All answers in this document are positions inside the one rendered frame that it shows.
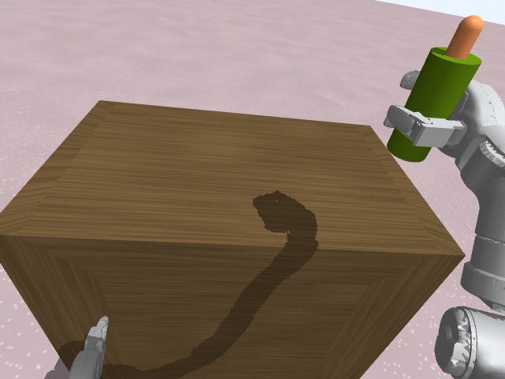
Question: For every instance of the right robot arm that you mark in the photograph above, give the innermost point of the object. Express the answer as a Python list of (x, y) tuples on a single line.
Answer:
[(471, 343)]

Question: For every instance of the bottle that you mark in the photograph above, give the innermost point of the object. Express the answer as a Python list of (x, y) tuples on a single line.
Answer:
[(443, 79)]

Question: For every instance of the left robot hand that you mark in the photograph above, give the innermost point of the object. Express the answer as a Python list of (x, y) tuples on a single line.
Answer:
[(88, 364)]

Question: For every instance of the right robot hand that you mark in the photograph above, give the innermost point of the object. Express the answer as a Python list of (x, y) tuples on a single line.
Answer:
[(479, 106)]

